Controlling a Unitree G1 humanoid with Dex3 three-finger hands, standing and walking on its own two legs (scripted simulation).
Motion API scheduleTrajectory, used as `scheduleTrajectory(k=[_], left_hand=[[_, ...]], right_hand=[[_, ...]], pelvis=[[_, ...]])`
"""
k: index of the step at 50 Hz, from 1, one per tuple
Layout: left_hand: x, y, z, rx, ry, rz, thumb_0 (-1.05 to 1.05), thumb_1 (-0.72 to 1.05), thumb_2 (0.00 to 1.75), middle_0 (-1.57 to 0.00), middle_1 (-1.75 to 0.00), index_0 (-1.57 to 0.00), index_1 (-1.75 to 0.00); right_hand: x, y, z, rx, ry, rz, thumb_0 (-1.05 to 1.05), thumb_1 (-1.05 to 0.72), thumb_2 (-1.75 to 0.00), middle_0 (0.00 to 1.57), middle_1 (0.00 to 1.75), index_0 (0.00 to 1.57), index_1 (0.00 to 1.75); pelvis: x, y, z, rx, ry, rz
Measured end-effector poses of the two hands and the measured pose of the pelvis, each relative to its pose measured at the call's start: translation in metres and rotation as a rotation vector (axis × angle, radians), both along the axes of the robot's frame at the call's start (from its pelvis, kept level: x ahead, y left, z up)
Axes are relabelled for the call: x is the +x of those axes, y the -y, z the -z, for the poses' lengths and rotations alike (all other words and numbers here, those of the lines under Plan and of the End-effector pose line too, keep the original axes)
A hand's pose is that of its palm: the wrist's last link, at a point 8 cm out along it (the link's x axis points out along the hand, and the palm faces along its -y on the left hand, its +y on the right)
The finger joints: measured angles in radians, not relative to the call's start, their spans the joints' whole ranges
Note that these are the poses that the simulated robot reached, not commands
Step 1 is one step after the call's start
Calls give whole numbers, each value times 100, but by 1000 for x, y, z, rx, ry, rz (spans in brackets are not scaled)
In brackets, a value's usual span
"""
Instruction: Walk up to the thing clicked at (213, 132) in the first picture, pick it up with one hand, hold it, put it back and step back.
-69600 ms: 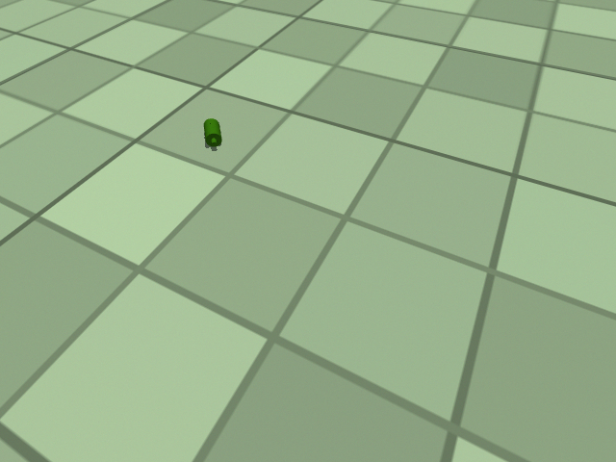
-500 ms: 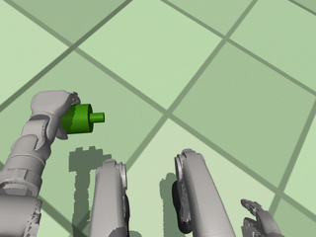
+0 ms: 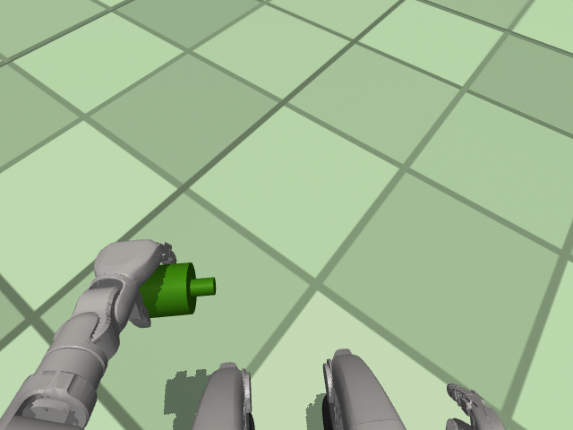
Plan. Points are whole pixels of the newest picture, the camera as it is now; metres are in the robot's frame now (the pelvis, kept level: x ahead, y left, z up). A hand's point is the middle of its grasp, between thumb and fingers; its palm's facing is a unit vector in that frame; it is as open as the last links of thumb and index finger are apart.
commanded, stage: lift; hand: left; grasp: from above
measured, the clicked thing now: (160, 290) +0.35 +0.20 -0.11
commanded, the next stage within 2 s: hold in 0.50 s
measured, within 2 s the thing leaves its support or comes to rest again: neither
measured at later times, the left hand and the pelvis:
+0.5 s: hand (126, 257) +0.36 +0.21 +0.01, palm faces -0.46 -0.05 -0.88, open 10.7 cm; pelvis +0.04 +0.00 +0.08, yaw +0 degrees
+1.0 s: hand (109, 237) +0.36 +0.22 +0.06, palm faces -0.47 -0.03 -0.88, open 10.7 cm; pelvis +0.06 +0.00 +0.11, yaw -1 degrees
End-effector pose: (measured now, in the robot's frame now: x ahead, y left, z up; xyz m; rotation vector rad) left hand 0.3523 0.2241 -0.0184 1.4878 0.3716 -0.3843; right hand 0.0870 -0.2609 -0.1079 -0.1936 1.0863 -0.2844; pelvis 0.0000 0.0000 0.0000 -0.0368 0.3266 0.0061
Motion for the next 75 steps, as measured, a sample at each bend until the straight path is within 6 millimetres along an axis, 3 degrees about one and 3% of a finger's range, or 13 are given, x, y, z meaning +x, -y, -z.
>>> scheduleTrajectory(k=[14, 27, 45, 75], left_hand=[[8, 10, -57, 11, 20, -31, -2, -6, 36, -78, -29, -78, -30], [11, 7, -89, 9, 0, -34, -2, -5, 35, -78, -28, -78, -29], [19, 1, -125, 19, 1, -5, -2, -5, 35, -78, -28, -77, -29], [-3, 11, -153, 6, 10, 24, -2, -6, 37, -77, -32, -76, -32]], right_hand=[[8, 6, -51, 10, -4, 14, 1, -90, -90, 21, 30, 20, 30], [34, 6, -82, 15, 29, 9, 1, -90, -90, 21, 30, 20, 30], [67, -1, -104, 33, 83, -3, 1, -89, -90, 21, 30, 20, 30], [80, -3, -118, 51, 157, -22, 1, -90, -90, 21, 30, 20, 30]], pelvis=[[22, 3, -55, 17, 94, 5], [41, 2, -86, 24, 150, 10], [57, -3, -104, 26, 203, 18], [47, 0, -114, 36, 270, 27]])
